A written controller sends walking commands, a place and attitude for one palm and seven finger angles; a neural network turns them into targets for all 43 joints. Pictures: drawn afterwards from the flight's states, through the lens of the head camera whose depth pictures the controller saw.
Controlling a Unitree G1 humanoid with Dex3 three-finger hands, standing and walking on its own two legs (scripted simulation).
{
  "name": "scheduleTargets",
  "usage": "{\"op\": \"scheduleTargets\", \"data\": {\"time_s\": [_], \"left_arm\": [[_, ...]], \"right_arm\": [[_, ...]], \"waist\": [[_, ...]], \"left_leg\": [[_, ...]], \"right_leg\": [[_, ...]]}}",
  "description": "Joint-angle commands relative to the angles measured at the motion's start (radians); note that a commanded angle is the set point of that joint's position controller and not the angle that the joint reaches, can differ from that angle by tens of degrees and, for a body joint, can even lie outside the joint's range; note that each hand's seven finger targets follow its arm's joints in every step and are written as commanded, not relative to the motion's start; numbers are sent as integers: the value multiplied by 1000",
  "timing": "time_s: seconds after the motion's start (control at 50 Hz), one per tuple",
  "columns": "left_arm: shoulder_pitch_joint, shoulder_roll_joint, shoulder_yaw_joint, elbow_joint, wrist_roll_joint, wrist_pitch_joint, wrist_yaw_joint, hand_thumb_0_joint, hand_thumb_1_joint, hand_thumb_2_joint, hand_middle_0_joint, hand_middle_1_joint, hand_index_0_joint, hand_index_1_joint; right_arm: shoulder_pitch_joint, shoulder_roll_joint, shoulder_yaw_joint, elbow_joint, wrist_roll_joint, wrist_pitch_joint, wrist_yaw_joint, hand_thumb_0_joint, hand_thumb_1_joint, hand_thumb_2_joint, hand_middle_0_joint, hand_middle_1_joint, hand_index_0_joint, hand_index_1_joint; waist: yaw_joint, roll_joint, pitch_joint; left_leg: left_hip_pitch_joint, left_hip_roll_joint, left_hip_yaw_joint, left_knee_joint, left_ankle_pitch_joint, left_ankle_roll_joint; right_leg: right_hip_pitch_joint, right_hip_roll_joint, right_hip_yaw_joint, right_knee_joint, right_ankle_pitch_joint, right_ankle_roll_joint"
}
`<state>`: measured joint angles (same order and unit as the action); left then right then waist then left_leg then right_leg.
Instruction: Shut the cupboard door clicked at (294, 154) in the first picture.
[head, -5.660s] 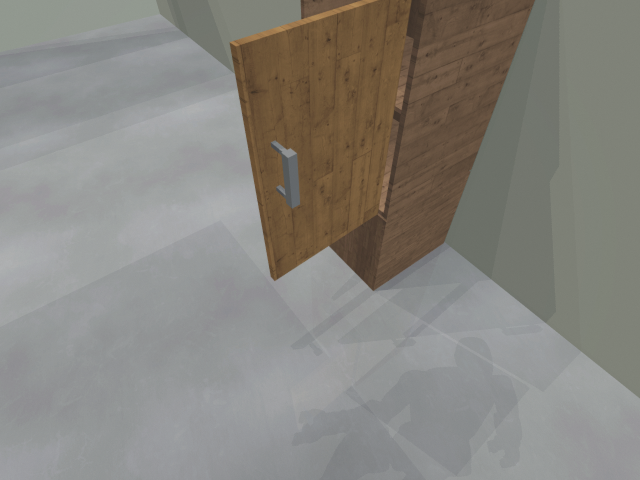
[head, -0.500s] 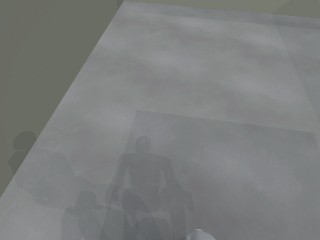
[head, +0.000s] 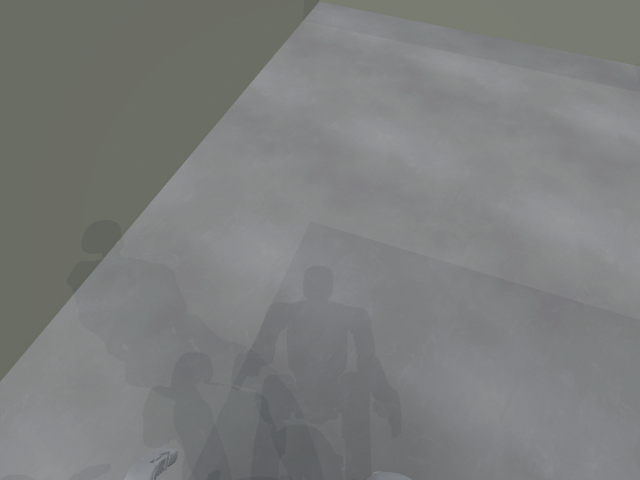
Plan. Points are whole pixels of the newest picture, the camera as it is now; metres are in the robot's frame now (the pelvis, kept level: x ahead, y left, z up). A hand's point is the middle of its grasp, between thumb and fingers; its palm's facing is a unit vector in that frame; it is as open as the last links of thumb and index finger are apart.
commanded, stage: walk to a spot facing it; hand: left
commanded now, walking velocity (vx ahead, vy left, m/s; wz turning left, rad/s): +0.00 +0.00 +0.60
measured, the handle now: out of the picture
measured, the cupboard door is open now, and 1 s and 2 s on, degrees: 93 93 93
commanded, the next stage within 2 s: none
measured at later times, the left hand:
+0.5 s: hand out of the picture -0.02 +0.17 -0.18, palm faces +0.36 -0.90 -0.26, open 7.3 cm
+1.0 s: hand out of the picture +0.02 +0.11 -0.16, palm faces +0.59 -0.77 -0.22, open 7.3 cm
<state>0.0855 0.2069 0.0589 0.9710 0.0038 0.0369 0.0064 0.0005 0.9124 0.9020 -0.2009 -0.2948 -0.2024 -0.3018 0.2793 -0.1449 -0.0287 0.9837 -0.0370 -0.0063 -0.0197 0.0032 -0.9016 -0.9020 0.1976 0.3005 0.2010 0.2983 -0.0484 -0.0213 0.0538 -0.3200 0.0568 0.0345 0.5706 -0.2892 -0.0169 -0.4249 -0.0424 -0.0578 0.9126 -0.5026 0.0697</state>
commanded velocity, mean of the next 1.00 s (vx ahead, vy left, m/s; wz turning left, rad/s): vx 0.00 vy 0.00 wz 0.60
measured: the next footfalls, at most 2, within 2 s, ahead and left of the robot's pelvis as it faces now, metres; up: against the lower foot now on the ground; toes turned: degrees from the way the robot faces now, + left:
right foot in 0.08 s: +0.06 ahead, -0.14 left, +0.00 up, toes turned -1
left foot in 0.44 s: +0.04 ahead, +0.09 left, +0.00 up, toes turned +24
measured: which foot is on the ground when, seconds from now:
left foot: down 0.00-0.08, up 0.10-0.42, down 0.44-0.74, up 0.76-1.00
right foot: up 0.00-0.06, down 0.08-0.44, up 0.46-0.72, down 0.74-1.00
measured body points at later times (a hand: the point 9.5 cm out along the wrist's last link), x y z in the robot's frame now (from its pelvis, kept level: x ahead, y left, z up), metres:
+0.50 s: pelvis +0.03 -0.04 -0.01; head +0.09 -0.01 +0.43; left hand -0.03 +0.22 -0.16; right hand +0.27 -0.23 -0.13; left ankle +0.01 +0.07 -0.73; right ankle +0.02 -0.15 -0.70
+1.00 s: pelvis +0.07 -0.09 +0.00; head +0.11 -0.06 +0.45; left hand -0.01 +0.15 -0.14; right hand +0.29 -0.25 -0.14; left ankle -0.01 +0.01 -0.70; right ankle +0.13 -0.19 -0.73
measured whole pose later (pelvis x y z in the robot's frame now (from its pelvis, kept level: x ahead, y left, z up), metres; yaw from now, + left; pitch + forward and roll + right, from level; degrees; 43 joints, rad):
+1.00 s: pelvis +0.07 -0.09 +0.00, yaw +38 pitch +0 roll +3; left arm 0.19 0.20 0.03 0.87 0.03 0.01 0.01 0.00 0.90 0.90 -0.20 -0.30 -0.21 -0.30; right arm 0.14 -0.24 -0.07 0.91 -0.01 0.07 0.03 0.01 -0.90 -0.90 0.19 0.30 0.20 0.30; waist -0.01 -0.05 0.12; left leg -0.36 0.01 0.10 0.75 -0.43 -0.05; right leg -0.26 -0.15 -0.17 0.58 -0.31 0.01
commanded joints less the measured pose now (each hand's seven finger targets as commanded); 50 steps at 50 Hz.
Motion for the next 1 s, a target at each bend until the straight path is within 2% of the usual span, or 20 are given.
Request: {"op": "scheduleTargets", "data": {"time_s": [0.0, 0.02, 0.06, 0.08, 0.12, 0.18, 0.32, 0.38, 0.4, 0.42, 0.44, 0.52, 0.62, 0.68, 0.7, 0.72, 0.74, 0.82, 0.92, 0.98], "left_arm": [[76, 62, 22, -79, -2, -32, 3, 0, 900, 900, -200, -300, -200, -300], [142, 88, 30, -69, 2, -40, 6, 0, 900, 900, -200, -300, -200, -300], [208, 252, 59, -72, 24, -47, 20, 0, 900, 900, -200, -300, -200, -300], [190, 236, 44, -87, 20, -50, 23, 0, 900, 900, -200, -300, -200, -300], [100, 154, 29, -108, 16, -45, 31, 0, 900, 900, -200, -300, -200, -300], [133, 138, 22, -108, 19, -60, 30, 0, 900, 900, -200, -300, -200, -300], [197, 206, 41, -88, 24, -57, 27, 0, 900, 900, -200, -300, -200, -300], [156, 225, 48, -100, 10, -55, 17, 0, 900, 900, -200, -300, -200, -300], [153, 189, 43, -125, 3, -49, 10, 0, 900, 900, -200, -300, -200, -300], [104, 136, 16, -169, 2, -45, 8, 0, 900, 900, -200, -300, -200, -300], [62, 163, 20, -202, 11, -26, 15, 0, 900, 900, -200, -300, -200, -300], [109, 144, 33, -136, 15, -3, 4, 0, 900, 900, -200, -300, -200, -300], [97, 126, 27, -148, 12, -4, 1, 0, 900, 900, -200, -300, -200, -300], [196, 133, 33, -131, 10, -19, 4, 0, 900, 900, -200, -300, -200, -300], [237, 183, 46, -128, 18, -32, 11, 0, 900, 900, -200, -300, -200, -300], [239, 286, 64, -138, 32, -42, 20, 0, 900, 900, -200, -300, -200, -300], [215, 298, 55, -152, 24, -38, 20, 0, 900, 900, -200, -300, -200, -300], [83, 177, 30, -182, 24, -40, 31, 0, 900, 900, -200, -300, -200, -300], [177, 226, 47, -135, 27, -45, 25, 0, 900, 900, -200, -300, -200, -300], [143, 228, 55, -135, 11, -37, 18, 0, 900, 900, -200, -300, -200, -300]], "right_arm": [[-7, -261, -78, -65, 11, 20, -5, 0, -900, -900, 200, 300, 200, 300], [-49, -251, -81, -84, 18, 25, 0, 0, -900, -900, 200, 300, 200, 300], [-90, -157, -69, -147, 26, 32, 18, 0, -900, -900, 200, 300, 200, 300], [-107, -174, -71, -147, 22, 42, 24, 0, -900, -900, 200, 300, 200, 300], [-131, -159, -73, -122, 20, 63, 29, 0, -900, -900, 200, 300, 200, 300], [-160, -133, -53, -123, 22, 64, 41, 0, -900, -900, 200, 300, 200, 300], [-232, -134, -35, -168, 28, 51, 50, 0, -900, -900, 200, 300, 200, 300], [-118, -197, -49, -150, 18, 40, 44, 0, -900, -900, 200, 300, 200, 300], [-57, -291, -72, -142, 8, 33, 40, 0, -900, -900, 200, 300, 200, 300], [0, -385, -93, -142, 13, 37, 36, 0, -900, -900, 200, 300, 200, 300], [18, -400, -93, -132, 15, 44, 29, 0, -900, -900, 200, 300, 200, 300], [-163, -311, -73, -172, 15, 30, 7, 0, -900, -900, 200, 300, 200, 300], [-170, -320, -85, -165, 8, 38, 17, 0, -900, -900, 200, 300, 200, 300], [-212, -305, -91, -181, 15, 49, 19, 0, -900, -900, 200, 300, 200, 300], [-215, -260, -87, -195, 24, 49, 23, 0, -900, -900, 200, 300, 200, 300], [-204, -187, -75, -216, 29, 47, 31, 0, -900, -900, 200, 300, 200, 300], [-212, -207, -76, -226, 22, 47, 37, 0, -900, -900, 200, 300, 200, 300], [-180, -166, -67, -169, 25, 65, 49, 0, -900, -900, 200, 300, 200, 300], [-209, -127, -44, -166, 30, 47, 55, 0, -900, -900, 200, 300, 200, 300], [-106, -171, -53, -142, 27, 39, 50, 0, -900, -900, 200, 300, 200, 300]], "waist": [[44, 196, -148], [76, 121, -143], [110, -335, -119], [107, -260, -89], [53, -215, -23], [52, -168, -62], [84, -175, -134], [3, -94, -180], [-31, 118, -224], [-61, 339, -214], [-57, 156, -177], [40, 205, -105], [39, 174, -70], [87, 153, -95], [111, 13, -104], [117, -295, -103], [117, -270, -105], [41, -236, -69], [94, -161, -111], [35, -121, -136]], "left_leg": [[107, 171, -216, -96, 563, 120], [19, 122, -191, -47, 390, 78], [-261, -84, 10, 376, -363, -34], [-247, -41, -47, 547, -343, -23], [-275, 2, -49, 670, -223, -38], [-246, -7, 5, 511, -176, -55], [-97, -41, 91, 122, -120, -32], [177, -41, 98, -116, 125, 3], [378, 145, -132, -140, 403, 92], [432, 391, -420, -172, 801, 248], [349, 424, -405, -167, 671, 295], [163, 204, -236, -202, 402, 173], [36, 160, -262, -211, 207, 155], [-89, 106, -278, -119, 124, 113], [-181, 19, -211, 18, 18, 57], [-314, -122, -34, 267, -235, -26], [-260, -78, -58, 500, -339, -15], [-220, -13, -23, 573, -199, -42], [-104, -54, 82, 161, -176, -43], [108, -47, 75, -99, 62, -21]], "right_leg": [[160, 37, -26, -317, 189, -9], [282, 14, -9, -473, 320, -17], [389, -445, 379, -646, 566, -194], [282, -442, 341, -630, 523, -239], [230, -343, 196, -600, 601, -212], [332, -285, 37, -537, 867, -189], [444, -318, -25, -435, 968, -182], [299, -299, -108, -232, 889, -103], [64, -210, -149, -33, 531, -35], [-153, -86, -103, 197, -147, 16], [-186, -85, 12, 274, -159, 13], [-125, -68, 56, 233, 57, 17], [39, -9, 9, -55, 46, 6], [265, 27, -15, -344, 201, -5], [363, -81, 99, -532, 189, -33], [407, -364, 404, -659, 240, -143], [280, -459, 407, -668, 291, -229], [230, -296, 102, -569, 542, -186], [374, -311, 30, -454, 770, -179], [262, -297, -49, -323, 642, -100]]}}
